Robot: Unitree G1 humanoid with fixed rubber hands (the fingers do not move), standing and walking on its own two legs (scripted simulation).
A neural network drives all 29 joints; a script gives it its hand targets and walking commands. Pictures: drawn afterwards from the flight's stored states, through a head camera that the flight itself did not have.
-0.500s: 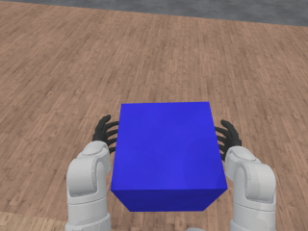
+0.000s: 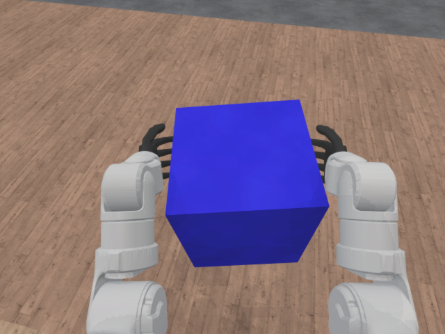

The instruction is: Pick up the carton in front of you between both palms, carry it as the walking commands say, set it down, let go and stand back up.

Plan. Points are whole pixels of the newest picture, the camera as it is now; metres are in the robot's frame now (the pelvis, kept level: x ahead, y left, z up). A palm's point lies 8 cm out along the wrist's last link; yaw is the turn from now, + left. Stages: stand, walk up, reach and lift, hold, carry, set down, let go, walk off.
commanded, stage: carry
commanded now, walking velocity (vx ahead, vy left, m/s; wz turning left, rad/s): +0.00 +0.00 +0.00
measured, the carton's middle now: (241, 191) +0.37 +0.00 +0.02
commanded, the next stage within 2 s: none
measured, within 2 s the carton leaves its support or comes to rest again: neither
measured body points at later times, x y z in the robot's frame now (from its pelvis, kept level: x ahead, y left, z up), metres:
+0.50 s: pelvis +0.04 +0.02 -0.01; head +0.09 +0.02 +0.44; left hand +0.42 +0.17 +0.10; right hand +0.41 -0.14 +0.09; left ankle -0.08 +0.09 -0.73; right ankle +0.09 -0.05 -0.74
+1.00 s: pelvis +0.04 +0.03 -0.01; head +0.03 +0.03 +0.44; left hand +0.40 +0.19 +0.11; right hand +0.40 -0.11 +0.11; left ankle -0.02 +0.12 -0.73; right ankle +0.09 -0.05 -0.74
